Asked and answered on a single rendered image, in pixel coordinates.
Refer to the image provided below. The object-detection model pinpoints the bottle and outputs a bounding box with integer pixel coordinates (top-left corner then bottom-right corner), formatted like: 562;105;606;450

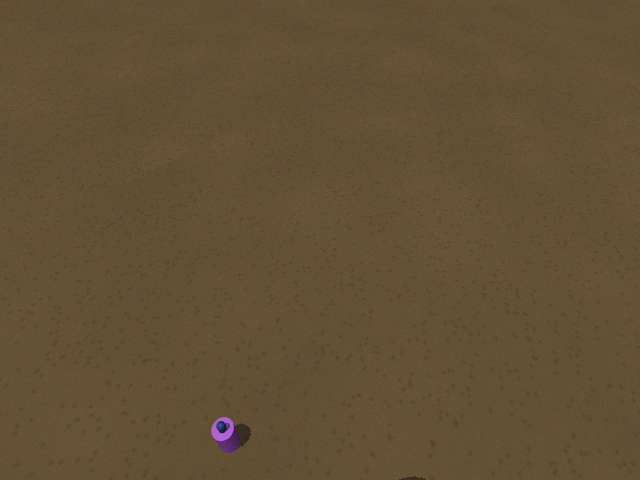
211;417;240;453

